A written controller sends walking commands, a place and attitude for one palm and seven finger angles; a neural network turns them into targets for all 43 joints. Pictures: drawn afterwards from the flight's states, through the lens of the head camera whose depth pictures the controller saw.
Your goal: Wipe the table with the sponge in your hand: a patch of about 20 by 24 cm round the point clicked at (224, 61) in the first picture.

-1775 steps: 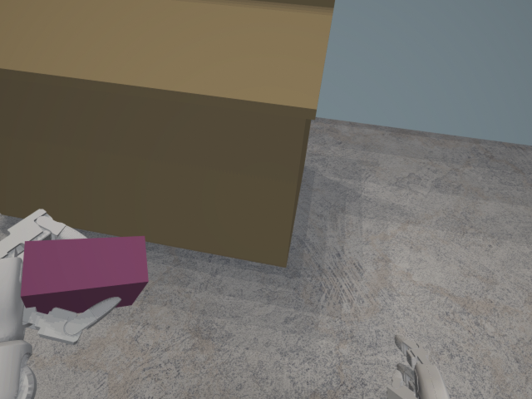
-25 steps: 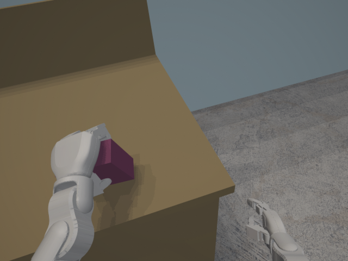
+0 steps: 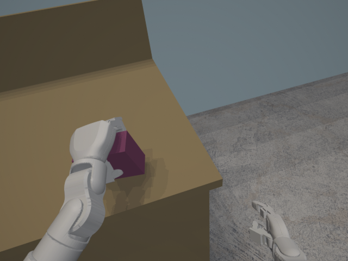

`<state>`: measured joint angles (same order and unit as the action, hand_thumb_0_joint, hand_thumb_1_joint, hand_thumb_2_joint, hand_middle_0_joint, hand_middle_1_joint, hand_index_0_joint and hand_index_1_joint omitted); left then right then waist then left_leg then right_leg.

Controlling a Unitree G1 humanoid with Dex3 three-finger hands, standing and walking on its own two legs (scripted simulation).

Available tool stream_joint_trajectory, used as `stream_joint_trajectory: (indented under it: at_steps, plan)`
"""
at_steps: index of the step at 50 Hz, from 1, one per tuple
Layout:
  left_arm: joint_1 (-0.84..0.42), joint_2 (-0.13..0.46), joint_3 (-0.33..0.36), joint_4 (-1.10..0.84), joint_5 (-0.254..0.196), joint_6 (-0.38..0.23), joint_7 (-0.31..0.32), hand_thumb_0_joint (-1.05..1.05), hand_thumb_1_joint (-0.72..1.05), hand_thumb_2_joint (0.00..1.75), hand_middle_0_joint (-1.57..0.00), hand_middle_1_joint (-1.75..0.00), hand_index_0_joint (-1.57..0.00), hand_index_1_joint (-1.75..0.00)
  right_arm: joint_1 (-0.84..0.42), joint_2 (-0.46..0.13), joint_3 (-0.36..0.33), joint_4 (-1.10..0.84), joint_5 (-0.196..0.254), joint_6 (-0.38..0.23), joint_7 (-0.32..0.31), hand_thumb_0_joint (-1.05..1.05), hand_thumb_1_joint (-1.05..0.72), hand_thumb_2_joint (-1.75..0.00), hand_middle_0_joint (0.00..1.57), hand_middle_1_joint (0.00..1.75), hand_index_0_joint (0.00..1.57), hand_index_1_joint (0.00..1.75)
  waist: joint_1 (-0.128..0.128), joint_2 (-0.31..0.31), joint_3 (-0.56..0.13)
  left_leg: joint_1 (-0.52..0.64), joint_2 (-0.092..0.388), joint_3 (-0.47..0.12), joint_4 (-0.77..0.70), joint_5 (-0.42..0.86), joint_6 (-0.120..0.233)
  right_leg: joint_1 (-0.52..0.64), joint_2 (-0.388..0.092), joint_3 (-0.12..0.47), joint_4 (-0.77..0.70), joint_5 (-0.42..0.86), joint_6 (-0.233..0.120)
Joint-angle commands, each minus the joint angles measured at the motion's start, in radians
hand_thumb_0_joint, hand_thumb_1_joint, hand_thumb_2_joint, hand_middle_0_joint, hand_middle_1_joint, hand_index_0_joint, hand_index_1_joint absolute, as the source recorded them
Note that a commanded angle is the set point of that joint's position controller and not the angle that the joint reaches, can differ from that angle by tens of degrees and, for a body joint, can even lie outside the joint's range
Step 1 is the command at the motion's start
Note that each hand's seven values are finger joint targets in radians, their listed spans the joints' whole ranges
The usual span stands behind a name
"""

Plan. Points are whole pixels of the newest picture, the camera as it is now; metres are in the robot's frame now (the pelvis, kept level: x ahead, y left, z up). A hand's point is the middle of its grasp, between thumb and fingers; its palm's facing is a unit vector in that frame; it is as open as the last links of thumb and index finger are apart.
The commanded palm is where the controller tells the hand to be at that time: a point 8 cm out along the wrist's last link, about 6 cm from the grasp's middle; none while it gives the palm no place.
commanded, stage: slide across to the third lane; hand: left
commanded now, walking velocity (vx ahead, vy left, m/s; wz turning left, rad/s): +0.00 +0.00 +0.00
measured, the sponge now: (115, 161) +0.29 +0.18 +0.12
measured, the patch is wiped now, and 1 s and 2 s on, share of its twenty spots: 0.70 0.85 0.90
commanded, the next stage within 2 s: wipe forward along the third lane in 0.14 s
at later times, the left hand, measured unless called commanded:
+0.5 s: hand (127, 146) +0.31 +0.15 +0.16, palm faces +0.17 -0.19 -0.97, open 9.4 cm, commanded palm +0.28 +0.17 +0.20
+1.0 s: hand (125, 131) +0.37 +0.18 +0.15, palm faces +0.05 -0.07 -1.00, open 9.4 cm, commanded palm +0.33 +0.19 +0.18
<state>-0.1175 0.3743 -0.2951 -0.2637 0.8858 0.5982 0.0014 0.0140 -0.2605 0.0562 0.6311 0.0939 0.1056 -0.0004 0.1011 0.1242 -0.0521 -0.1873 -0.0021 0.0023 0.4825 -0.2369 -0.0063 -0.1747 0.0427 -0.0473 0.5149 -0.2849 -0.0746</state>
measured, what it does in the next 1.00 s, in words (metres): stands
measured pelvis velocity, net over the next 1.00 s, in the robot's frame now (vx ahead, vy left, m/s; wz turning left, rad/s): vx -0.01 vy -0.02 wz -0.02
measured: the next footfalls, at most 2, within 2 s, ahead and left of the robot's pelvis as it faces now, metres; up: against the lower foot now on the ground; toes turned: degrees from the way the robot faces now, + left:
none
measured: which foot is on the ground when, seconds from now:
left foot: down 0.00-1.00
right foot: down 0.00-1.00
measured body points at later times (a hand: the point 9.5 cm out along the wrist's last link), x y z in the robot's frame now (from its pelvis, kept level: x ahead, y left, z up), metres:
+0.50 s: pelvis -0.01 -0.01 +0.00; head -0.05 -0.07 +0.45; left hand +0.29 +0.16 +0.21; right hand +0.24 -0.21 -0.08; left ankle +0.02 +0.13 -0.74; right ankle +0.00 -0.07 -0.74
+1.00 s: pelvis -0.01 -0.02 +0.00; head -0.04 -0.08 +0.45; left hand +0.36 +0.18 +0.20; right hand +0.20 -0.26 -0.10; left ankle +0.02 +0.13 -0.74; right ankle +0.00 -0.07 -0.74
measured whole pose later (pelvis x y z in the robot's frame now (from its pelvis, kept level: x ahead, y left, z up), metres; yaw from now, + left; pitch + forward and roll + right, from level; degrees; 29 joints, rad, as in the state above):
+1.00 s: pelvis -0.01 -0.02 +0.00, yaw -1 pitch -1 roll +2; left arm -0.52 0.35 -0.28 0.35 0.92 0.63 -0.07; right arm 0.04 -0.30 0.05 0.71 0.10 0.13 -0.05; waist 0.04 0.11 -0.08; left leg -0.23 0.02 0.01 0.46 -0.21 0.00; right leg -0.23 0.07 -0.04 0.51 -0.26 -0.10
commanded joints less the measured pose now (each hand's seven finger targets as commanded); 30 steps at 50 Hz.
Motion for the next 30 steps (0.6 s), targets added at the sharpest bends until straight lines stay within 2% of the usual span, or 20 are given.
stream_joint_trajectory:
  at_steps: [1, 3, 4, 5, 6, 7, 9, 10, 12, 13, 15, 16, 19, 20, 22, 24, 25, 26, 28, 30]
  plan:
    - [-0.288, 0.078, 0.064, -0.115, -0.023, -0.021, 0.011, 0.00, 0.10, 1.30, -1.20, -1.60, -1.20, -1.60, -0.267, -0.059, -0.023, -0.192, -0.004, -0.060, -0.009, 0.00, -0.90, -0.90, 0.20, 0.30, 0.20, 0.30, -0.007, -0.168, -0.128, 0.038, -0.028, 0.000, -0.044, 0.126, 0.049, 0.017, -0.026, 0.105, -0.133, 0.119, 0.017]
    - [-0.283, 0.087, 0.074, -0.109, -0.027, -0.023, 0.009, 0.00, 0.10, 1.30, -1.20, -1.60, -1.20, -1.60, -0.265, -0.059, -0.024, -0.184, -0.006, -0.060, -0.005, 0.00, -0.90, -0.90, 0.20, 0.30, 0.20, 0.30, -0.006, -0.182, -0.141, 0.041, -0.029, 0.002, -0.037, 0.150, 0.046, 0.033, -0.029, 0.117, -0.135, 0.164, 0.020]
    - [-0.285, 0.075, 0.062, -0.122, -0.028, -0.022, 0.007, 0.00, 0.10, 1.30, -1.20, -1.60, -1.20, -1.60, -0.275, -0.056, -0.023, -0.187, -0.007, -0.057, -0.003, 0.00, -0.90, -0.90, 0.20, 0.30, 0.20, 0.30, -0.004, -0.172, -0.143, 0.044, -0.031, 0.005, -0.034, 0.159, 0.047, 0.037, -0.032, 0.124, -0.136, 0.177, 0.021]
    - [-0.304, 0.094, 0.084, -0.131, -0.029, -0.022, 0.009, 0.00, 0.10, 1.30, -1.20, -1.60, -1.20, -1.60, -0.274, -0.055, -0.020, -0.192, -0.002, -0.057, -0.003, 0.00, -0.90, -0.90, 0.20, 0.30, 0.20, 0.30, -0.005, -0.143, -0.144, 0.046, -0.029, 0.000, -0.047, 0.153, 0.046, 0.032, -0.028, 0.133, -0.136, 0.157, 0.013]
    - [-0.296, 0.048, 0.043, -0.107, -0.036, -0.021, 0.007, 0.00, 0.10, 1.30, -1.20, -1.60, -1.20, -1.60, -0.272, -0.054, -0.021, -0.190, -0.005, -0.057, -0.002, 0.00, -0.90, -0.90, 0.20, 0.30, 0.20, 0.30, -0.008, -0.168, -0.135, 0.042, -0.028, 0.005, -0.044, 0.152, 0.046, 0.035, -0.030, 0.108, -0.134, 0.161, 0.019]
    - [-0.302, 0.068, 0.059, -0.097, -0.032, -0.023, 0.008, 0.00, 0.10, 1.30, -1.20, -1.60, -1.20, -1.60, -0.271, -0.056, -0.023, -0.179, -0.003, -0.055, 0.001, 0.00, -0.90, -0.90, 0.20, 0.30, 0.20, 0.30, -0.013, -0.165, -0.126, 0.045, -0.028, 0.006, -0.043, 0.152, 0.044, 0.023, -0.029, 0.122, -0.142, 0.164, 0.019]
    - [-0.312, 0.052, 0.041, -0.108, -0.034, -0.025, 0.006, 0.00, 0.10, 1.30, -1.20, -1.60, -1.20, -1.60, -0.277, -0.054, -0.024, -0.183, -0.004, -0.052, 0.002, 0.00, -0.90, -0.90, 0.20, 0.30, 0.20, 0.30, -0.012, -0.172, -0.136, 0.048, -0.032, 0.010, -0.039, 0.148, 0.045, 0.030, -0.033, 0.131, -0.150, 0.156, 0.023]
    - [-0.323, 0.073, 0.062, -0.115, -0.033, -0.027, 0.010, 0.00, 0.10, 1.30, -1.20, -1.60, -1.20, -1.60, -0.277, -0.053, -0.022, -0.189, -0.001, -0.054, 0.002, 0.00, -0.90, -0.90, 0.20, 0.30, 0.20, 0.30, -0.010, -0.142, -0.137, 0.047, -0.031, 0.006, -0.047, 0.143, 0.045, 0.028, -0.031, 0.140, -0.148, 0.138, 0.015]
    - [-0.294, 0.013, 0.011, -0.106, -0.038, -0.031, 0.009, 0.00, 0.10, 1.30, -1.20, -1.60, -1.20, -1.60, -0.278, -0.051, -0.026, -0.186, -0.002, -0.051, 0.008, 0.00, -0.90, -0.90, 0.20, 0.30, 0.20, 0.30, -0.013, -0.163, -0.126, 0.052, -0.031, 0.009, -0.047, 0.145, 0.044, 0.022, -0.031, 0.119, -0.151, 0.142, 0.020]
    - [-0.298, 0.046, 0.040, -0.082, -0.033, -0.030, 0.012, 0.00, 0.10, 1.30, -1.20, -1.60, -1.20, -1.60, -0.271, -0.058, -0.029, -0.178, -0.005, -0.048, 0.007, 0.00, -0.90, -0.90, 0.20, 0.30, 0.20, 0.30, -0.014, -0.178, -0.131, 0.050, -0.030, 0.010, -0.043, 0.147, 0.045, 0.027, -0.030, 0.128, -0.152, 0.151, 0.020]
    - [-0.351, 0.064, 0.055, -0.069, -0.028, -0.030, 0.016, 0.00, 0.10, 1.30, -1.20, -1.60, -1.20, -1.60, -0.273, -0.056, -0.024, -0.183, -0.001, -0.042, -0.001, 0.00, -0.90, -0.90, 0.20, 0.30, 0.20, 0.30, -0.017, -0.166, -0.119, 0.044, -0.029, 0.009, -0.061, 0.123, 0.044, 0.014, -0.029, 0.130, -0.157, 0.109, 0.015]
    - [-0.346, 0.042, 0.034, -0.026, -0.027, -0.029, 0.017, 0.00, 0.10, 1.30, -1.20, -1.60, -1.20, -1.60, -0.272, -0.058, -0.025, -0.176, -0.002, -0.041, -0.003, 0.00, -0.90, -0.90, 0.20, 0.30, 0.20, 0.30, -0.020, -0.180, -0.104, 0.043, -0.028, 0.014, -0.060, 0.112, 0.045, 0.004, -0.028, 0.117, -0.161, 0.093, 0.019]
    - [-0.402, 0.055, 0.041, 0.029, -0.019, -0.028, 0.018, 0.00, 0.10, 1.30, -1.20, -1.60, -1.20, -1.60, -0.269, -0.062, -0.024, -0.165, 0.000, -0.039, -0.012, 0.00, -0.90, -0.90, 0.20, 0.30, 0.20, 0.30, -0.023, -0.186, -0.102, 0.041, -0.031, 0.014, -0.062, 0.100, 0.045, -0.003, -0.031, 0.124, -0.170, 0.080, 0.021]
    - [-0.403, 0.096, 0.083, 0.031, -0.019, -0.028, 0.022, 0.00, 0.10, 1.30, -1.20, -1.60, -1.20, -1.60, -0.265, -0.063, -0.024, -0.171, 0.001, -0.040, -0.017, 0.00, -0.90, -0.90, 0.20, 0.30, 0.20, 0.30, -0.014, -0.162, -0.123, 0.037, -0.031, 0.010, -0.071, 0.095, 0.045, 0.013, -0.030, 0.132, -0.166, 0.069, 0.015]
    - [-0.423, 0.066, 0.053, 0.088, -0.014, -0.022, 0.022, 0.00, 0.10, 1.30, -1.20, -1.60, -1.20, -1.60, -0.264, -0.065, -0.023, -0.157, 0.001, -0.036, -0.021, 0.00, -0.90, -0.90, 0.20, 0.30, 0.20, 0.30, -0.025, -0.181, -0.105, 0.036, -0.032, 0.017, -0.065, 0.100, 0.044, 0.002, -0.032, 0.124, -0.170, 0.085, 0.020]
    - [-0.441, 0.098, 0.079, 0.137, -0.007, -0.013, 0.021, 0.00, 0.10, 1.30, -1.20, -1.60, -1.20, -1.60, -0.260, -0.070, -0.024, -0.149, -0.001, -0.031, -0.026, 0.00, -0.90, -0.90, 0.20, 0.30, 0.20, 0.30, -0.021, -0.200, -0.122, 0.022, -0.034, 0.019, -0.061, 0.100, 0.043, 0.022, -0.036, 0.142, -0.170, 0.101, 0.023]
    - [-0.446, 0.130, 0.110, 0.140, -0.006, -0.009, 0.022, 0.00, 0.10, 1.30, -1.20, -1.60, -1.20, -1.60, -0.260, -0.073, -0.022, -0.155, 0.001, -0.030, -0.029, 0.00, -0.90, -0.90, 0.20, 0.30, 0.20, 0.30, -0.015, -0.174, -0.132, 0.016, -0.033, 0.013, -0.072, 0.094, 0.042, 0.030, -0.034, 0.147, -0.167, 0.087, 0.017]
    - [-0.451, 0.091, 0.077, 0.179, -0.006, -0.002, 0.020, 0.00, 0.10, 1.30, -1.20, -1.60, -1.20, -1.60, -0.261, -0.072, -0.021, -0.151, 0.000, -0.028, -0.033, 0.00, -0.90, -0.90, 0.20, 0.30, 0.20, 0.30, -0.022, -0.203, -0.123, 0.012, -0.034, 0.022, -0.067, 0.093, 0.043, 0.028, -0.036, 0.134, -0.167, 0.082, 0.024]
    - [-0.484, 0.109, 0.086, 0.242, -0.001, 0.008, 0.017, 0.00, 0.10, 1.30, -1.20, -1.60, -1.20, -1.60, -0.256, -0.076, -0.020, -0.137, 0.001, -0.026, -0.037, 0.00, -0.90, -0.90, 0.20, 0.30, 0.20, 0.30, -0.026, -0.202, -0.117, -0.001, -0.034, 0.023, -0.060, 0.089, 0.042, 0.023, -0.041, 0.151, -0.173, 0.093, 0.027]
    - [-0.476, 0.163, 0.135, 0.253, 0.007, 0.017, 0.014, 0.00, 0.10, 1.30, -1.20, -1.60, -1.20, -1.60, -0.255, -0.082, -0.022, -0.143, 0.001, -0.024, -0.040, 0.00, -0.90, -0.90, 0.20, 0.30, 0.20, 0.30, -0.013, -0.194, -0.155, -0.011, -0.035, 0.017, -0.061, 0.102, 0.041, 0.056, -0.043, 0.163, -0.157, 0.125, 0.022]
